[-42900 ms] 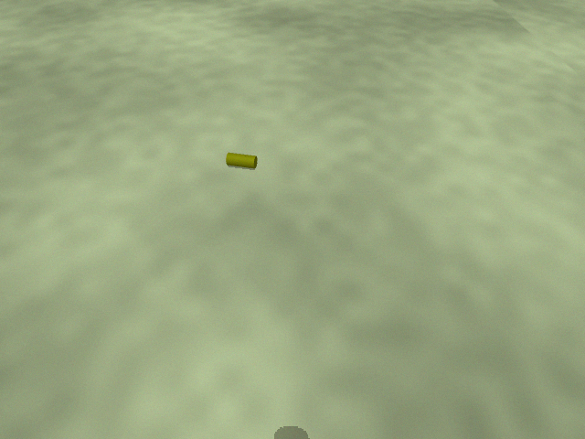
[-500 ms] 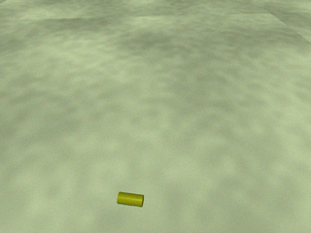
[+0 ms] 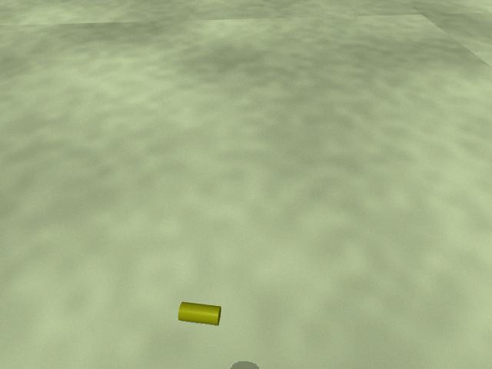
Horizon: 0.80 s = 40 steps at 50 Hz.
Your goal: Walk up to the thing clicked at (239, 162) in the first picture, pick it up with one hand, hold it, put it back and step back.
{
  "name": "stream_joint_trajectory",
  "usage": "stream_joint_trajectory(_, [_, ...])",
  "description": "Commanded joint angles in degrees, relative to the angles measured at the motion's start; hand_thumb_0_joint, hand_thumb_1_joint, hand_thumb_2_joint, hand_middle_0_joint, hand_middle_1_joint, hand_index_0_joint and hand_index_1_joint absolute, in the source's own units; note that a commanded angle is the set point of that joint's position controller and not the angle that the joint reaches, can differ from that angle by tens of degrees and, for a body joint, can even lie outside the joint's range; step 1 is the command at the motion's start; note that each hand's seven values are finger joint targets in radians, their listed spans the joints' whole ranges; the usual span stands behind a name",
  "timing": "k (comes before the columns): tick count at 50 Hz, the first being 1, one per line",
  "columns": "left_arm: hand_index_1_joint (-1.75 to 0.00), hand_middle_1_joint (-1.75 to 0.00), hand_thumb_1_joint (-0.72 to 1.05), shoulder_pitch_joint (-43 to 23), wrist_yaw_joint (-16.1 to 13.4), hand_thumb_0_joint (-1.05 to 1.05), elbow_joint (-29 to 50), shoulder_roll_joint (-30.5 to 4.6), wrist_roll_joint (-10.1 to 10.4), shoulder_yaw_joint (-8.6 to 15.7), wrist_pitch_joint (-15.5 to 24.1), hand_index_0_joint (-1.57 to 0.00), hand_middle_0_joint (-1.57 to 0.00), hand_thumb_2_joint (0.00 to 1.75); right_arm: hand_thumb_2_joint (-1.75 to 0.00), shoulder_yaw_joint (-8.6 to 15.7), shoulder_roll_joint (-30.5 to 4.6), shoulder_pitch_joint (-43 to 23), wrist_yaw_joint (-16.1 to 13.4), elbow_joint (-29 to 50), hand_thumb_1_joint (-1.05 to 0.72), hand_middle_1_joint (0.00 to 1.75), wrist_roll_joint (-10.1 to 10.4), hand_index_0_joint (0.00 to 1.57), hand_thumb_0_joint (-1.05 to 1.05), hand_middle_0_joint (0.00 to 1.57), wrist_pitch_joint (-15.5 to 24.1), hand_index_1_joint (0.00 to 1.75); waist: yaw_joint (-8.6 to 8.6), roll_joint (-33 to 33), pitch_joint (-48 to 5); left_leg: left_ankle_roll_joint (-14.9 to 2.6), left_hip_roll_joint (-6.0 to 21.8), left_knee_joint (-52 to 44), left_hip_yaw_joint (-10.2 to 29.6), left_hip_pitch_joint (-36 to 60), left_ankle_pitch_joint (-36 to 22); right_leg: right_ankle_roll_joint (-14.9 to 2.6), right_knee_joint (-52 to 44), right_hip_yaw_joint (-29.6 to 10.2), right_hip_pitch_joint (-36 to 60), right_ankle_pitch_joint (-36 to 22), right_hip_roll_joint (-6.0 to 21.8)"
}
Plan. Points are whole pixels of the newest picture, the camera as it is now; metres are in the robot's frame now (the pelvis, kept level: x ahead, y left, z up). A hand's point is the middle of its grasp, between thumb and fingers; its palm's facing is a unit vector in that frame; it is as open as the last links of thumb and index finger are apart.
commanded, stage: stand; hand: left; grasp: from above
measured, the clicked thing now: (200, 313) +0.47 +0.24 -0.75
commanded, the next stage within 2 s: step back in 1.22 s
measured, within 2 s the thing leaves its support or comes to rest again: neither
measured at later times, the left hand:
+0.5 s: hand out of the picture +0.08 +0.25 -0.16, palm faces +0.02 -0.94 -0.34, open 7.4 cm
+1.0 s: hand out of the picture +0.08 +0.25 -0.16, palm faces +0.01 -0.94 -0.34, open 7.4 cm
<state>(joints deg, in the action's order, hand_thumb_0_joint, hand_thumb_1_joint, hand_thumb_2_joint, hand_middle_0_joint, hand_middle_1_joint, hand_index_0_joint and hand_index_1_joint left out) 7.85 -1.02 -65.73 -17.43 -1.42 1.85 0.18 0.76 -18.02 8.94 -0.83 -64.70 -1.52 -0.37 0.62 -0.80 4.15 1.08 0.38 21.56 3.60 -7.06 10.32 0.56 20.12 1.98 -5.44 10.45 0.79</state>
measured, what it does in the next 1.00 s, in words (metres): stands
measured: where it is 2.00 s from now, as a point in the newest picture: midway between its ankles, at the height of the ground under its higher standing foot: outside the picture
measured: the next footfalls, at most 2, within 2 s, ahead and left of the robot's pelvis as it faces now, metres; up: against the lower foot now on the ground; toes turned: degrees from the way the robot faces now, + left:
left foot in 1.52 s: -0.01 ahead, +0.14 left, +0.00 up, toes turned -1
right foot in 1.98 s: -0.08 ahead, -0.03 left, +0.00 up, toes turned -1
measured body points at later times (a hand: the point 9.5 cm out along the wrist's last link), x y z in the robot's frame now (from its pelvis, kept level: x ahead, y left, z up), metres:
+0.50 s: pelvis +0.02 +0.00 +0.00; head +0.02 +0.00 +0.45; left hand +0.08 +0.30 -0.13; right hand +0.09 -0.29 -0.14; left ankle +0.02 +0.13 -0.75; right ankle +0.01 -0.12 -0.75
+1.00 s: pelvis +0.01 +0.00 +0.00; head +0.02 +0.00 +0.45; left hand +0.08 +0.30 -0.13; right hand +0.08 -0.30 -0.14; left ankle +0.02 +0.13 -0.75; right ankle +0.01 -0.12 -0.75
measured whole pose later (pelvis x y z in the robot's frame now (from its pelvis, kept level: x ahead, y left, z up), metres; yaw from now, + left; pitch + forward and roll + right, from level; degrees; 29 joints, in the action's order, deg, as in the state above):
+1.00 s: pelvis +0.01 +0.00 +0.00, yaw +0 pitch -3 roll +0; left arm 6.8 -0.3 -65.5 -18.8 -0.9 1.2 0.5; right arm 0.1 -19.3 7.0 -0.3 -65.1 -1.2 0.2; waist 0.5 -0.5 3.6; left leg 1.2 0.3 19.0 3.7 -6.2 9.9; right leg 0.4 18.3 2.1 -4.8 10.5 0.9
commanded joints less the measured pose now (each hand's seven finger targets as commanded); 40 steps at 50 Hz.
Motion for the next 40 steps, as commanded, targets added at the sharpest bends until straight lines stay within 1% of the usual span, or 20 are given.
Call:
stream_joint_trajectory(1, [-0.30,-0.30,0.90,-1.69,-0.64,0.00,2.94,-11.92,0.16,2.27,0.93,-0.20,-0.20,0.90,-0.90,2.04,-10.70,-2.21,-0.62,3.02,-0.90,0.30,0.42,0.20,0.00,0.20,1.34,0.30,0.07,-0.02,-1.71,-2.28,5.09,-4.80,4.70,-1.76,-1.77,-1.13,-4.76,-5.55,-0.02,0.94,5.99])
stream_joint_trajectory(3, [-0.30,-0.30,0.90,-2.33,-0.56,0.00,3.03,-12.08,0.33,2.36,0.90,-0.20,-0.20,0.90,-0.90,1.82,-10.45,-2.13,-0.64,3.05,-0.90,0.30,0.37,0.20,0.00,0.20,1.40,0.30,-0.05,-0.32,-1.78,-2.24,5.04,-5.31,4.67,-2.69,-1.58,-1.16,-4.49,-5.46,0.51,-0.02,6.04])
stream_joint_trajectory(7, [-0.30,-0.30,0.90,-2.56,-0.47,0.00,3.08,-11.79,0.55,2.36,1.10,-0.20,-0.20,0.90,-0.90,1.85,-11.01,-2.46,-0.73,3.14,-0.90,0.30,0.44,0.20,0.00,0.20,1.79,0.30,-0.01,-0.29,-4.05,-2.48,5.61,-4.39,4.42,-0.37,-7.68,-1.22,-3.93,-5.24,1.90,-4.85,6.34])
stream_joint_trajectory(11, [-0.30,-0.30,0.90,-2.66,-0.34,0.00,2.91,-11.89,0.46,2.17,1.06,-0.20,-0.20,0.90,-0.90,1.76,-11.11,-2.88,-0.69,2.97,-0.90,0.30,0.50,0.20,0.00,0.20,1.80,0.30,0.07,0.10,-3.17,-2.17,5.54,-4.93,4.49,-0.25,-7.25,-1.03,-4.32,-4.85,0.96,-3.50,6.03])
stream_joint_trajectory(12, [-0.30,-0.30,0.90,-2.89,-0.33,0.00,2.96,-11.81,0.50,2.25,1.08,-0.20,-0.20,0.90,-0.90,1.84,-11.49,-3.03,-0.77,3.02,-0.90,0.30,0.49,0.20,0.00,0.20,1.85,0.30,-0.07,-0.15,-4.28,-2.51,5.76,-4.41,4.33,0.22,-8.22,-1.20,-4.14,-5.09,1.97,-5.68,6.42])
stream_joint_trajectory(15, [-0.30,-0.30,0.90,-3.06,-0.38,0.00,2.96,-12.04,0.50,2.26,1.07,-0.20,-0.20,0.90,-0.90,1.76,-11.29,-3.11,-0.76,2.94,-0.90,0.30,0.56,0.20,0.00,0.20,1.96,0.30,-0.16,0.52,-5.06,-2.19,5.79,-4.62,4.18,1.24,-11.07,-1.16,-3.50,-4.85,2.29,-8.07,6.45])
stream_joint_trajectory(19, [-0.30,-0.30,0.90,-3.77,-0.36,0.00,3.32,-12.03,0.64,2.23,1.04,-0.20,-0.20,0.90,-0.90,1.75,-11.74,-3.29,-0.79,2.86,-0.90,0.30,0.53,0.20,0.00,0.20,1.93,0.30,-0.28,0.21,-5.29,-2.23,6.01,-4.53,3.95,0.94,-11.66,-1.13,-3.42,-4.79,2.82,-8.74,6.56])
stream_joint_trajectory(20, [-0.30,-0.30,0.90,-3.44,-0.32,0.00,3.09,-11.73,0.61,2.06,1.02,-0.20,-0.20,0.90,-0.90,1.60,-11.50,-3.50,-0.71,2.78,-0.90,0.30,0.51,0.20,0.00,0.20,1.95,0.30,-0.11,0.11,-4.46,-2.12,5.99,-4.83,4.17,0.60,-10.74,-1.00,-3.56,-4.49,2.31,-7.28,6.31])
stream_joint_trajectory(21, [-0.30,-0.30,0.90,-3.28,-0.31,0.00,3.14,-12.05,0.57,2.14,1.03,-0.20,-0.20,0.90,-0.90,1.76,-11.87,-3.89,-0.77,2.94,-0.90,0.30,0.53,0.20,0.00,0.20,1.97,0.30,-0.11,-0.03,-5.36,-2.32,6.13,-4.51,3.96,1.56,-11.89,-1.14,-3.48,-4.76,2.49,-8.70,6.61])
stream_joint_trajectory(25, [-0.30,-0.30,0.90,-3.69,-0.27,0.00,3.33,-12.23,0.60,2.09,1.15,-0.20,-0.20,0.90,-0.90,1.66,-12.00,-3.95,-0.71,2.84,-0.90,0.30,0.58,0.20,0.00,0.20,2.04,0.30,-0.15,0.23,-5.63,-2.15,6.11,-4.64,3.94,1.21,-13.11,-0.98,-3.15,-4.65,3.14,-9.95,6.65])
stream_joint_trajectory(27, [-0.30,-0.30,0.90,-3.62,-0.31,0.00,3.39,-12.31,0.46,2.07,1.10,-0.20,-0.20,0.90,-0.90,1.72,-12.06,-4.58,-0.73,2.89,-0.90,0.30,0.63,0.20,0.00,0.20,2.00,0.30,0.01,0.21,-5.36,-2.07,6.08,-4.68,3.94,1.67,-13.30,-1.02,-3.31,-4.36,2.55,-9.76,6.58])
stream_joint_trajectory(28, [-0.30,-0.30,0.90,-3.56,-0.28,0.00,3.29,-12.26,0.61,2.04,1.10,-0.20,-0.20,0.90,-0.90,1.68,-12.10,-4.30,-0.72,2.82,-0.90,0.30,0.62,0.20,0.00,0.20,1.98,0.30,-0.18,0.52,-5.20,-2.20,6.10,-4.59,3.79,1.55,-12.52,-1.00,-3.44,-4.62,2.57,-9.24,6.61])
stream_joint_trajectory(29, [-0.30,-0.30,0.90,-3.76,-0.20,0.00,3.23,-12.21,0.59,1.94,1.12,-0.20,-0.20,0.90,-0.90,1.55,-12.02,-4.18,-0.64,2.74,-0.90,0.30,0.61,0.20,0.00,0.20,1.94,0.30,-0.17,0.62,-4.18,-2.07,6.00,-5.23,3.99,0.47,-10.25,-0.94,-3.89,-4.54,2.11,-6.96,6.40])
stream_joint_trajectory(31, [-0.30,-0.30,0.90,-3.79,-0.22,0.00,3.46,-12.54,0.50,2.00,1.07,-0.20,-0.20,0.90,-0.90,1.66,-12.18,-4.65,-0.60,2.88,-0.90,0.30,0.59,0.20,0.00,0.20,1.88,0.30,-0.19,0.44,-4.24,-2.12,5.94,-5.14,3.96,0.47,-9.36,-1.02,-4.12,-4.62,1.87,-6.14,6.48])
stream_joint_trajectory(34, [-0.30,-0.30,0.90,-4.08,-0.23,0.00,3.66,-12.74,0.48,1.85,1.26,-0.20,-0.20,0.90,-0.90,1.71,-12.32,-4.89,-0.45,2.97,-0.90,0.30,0.69,0.20,0.00,0.20,1.87,0.30,-0.25,0.29,-4.83,-2.18,6.04,-5.07,4.10,0.85,-9.92,-1.08,-4.43,-4.75,2.11,-6.46,6.64])
stream_joint_trajectory(35, [-0.30,-0.30,0.90,-3.82,-0.17,0.00,3.61,-12.77,0.50,1.78,1.30,-0.20,-0.20,0.90,-0.90,1.65,-12.25,-4.58,-0.36,2.81,-0.90,0.30,0.66,0.20,0.00,0.20,1.82,0.30,-0.37,0.82,-3.75,-1.97,5.89,-5.49,4.12,0.32,-8.50,-1.00,-4.69,-4.61,1.26,-4.75,6.38])
stream_joint_trajectory(36, [-0.30,-0.30,0.90,-4.07,-0.14,0.00,3.61,-13.02,0.55,1.88,1.30,-0.20,-0.20,0.90,-0.90,1.68,-12.36,-4.75,-0.41,2.83,-0.90,0.30,0.58,0.20,0.00,0.20,1.80,0.30,-0.44,0.60,-3.99,-2.27,5.97,-5.24,4.00,-0.05,-7.16,-1.16,-4.74,-5.03,1.87,-4.38,6.70])
stream_joint_trajectory(37, [-0.30,-0.30,0.90,-3.72,-0.16,0.00,3.56,-12.92,0.37,1.78,1.32,-0.20,-0.20,0.90,-0.90,1.76,-12.28,-5.22,-0.36,2.89,-0.90,0.30,0.62,0.20,0.00,0.20,1.80,0.30,-0.18,0.14,-4.19,-2.10,5.93,-5.51,4.26,0.56,-7.97,-1.19,-4.63,-4.65,1.52,-4.59,6.54])
stream_joint_trajectory(39, [-0.30,-0.30,0.90,-4.17,-0.16,0.00,3.83,-13.29,0.54,1.87,1.35,-0.20,-0.20,0.90,-0.90,1.73,-12.18,-4.76,-0.29,2.97,-0.90,0.30,0.65,0.20,0.00,0.20,1.76,0.30,-0.47,0.70,-4.15,-2.19,5.82,-5.66,4.07,-0.39,-7.26,-1.34,-4.64,-4.97,2.16,-4.59,6.83])
stream_joint_trajectory(40, [-0.30,-0.30,0.90,-3.73,-0.08,0.00,3.67,-12.93,0.55,1.76,1.43,-0.20,-0.20,0.90,-0.90,1.64,-12.34,-4.86,-0.21,2.90,-0.90,0.30,0.66,0.20,0.00,0.20,1.77,0.30,-0.26,0.23,-3.87,-2.21,5.76,-5.63,4.22,-0.34,-6.56,-1.16,-4.98,-4.87,1.51,-3.88,6.58])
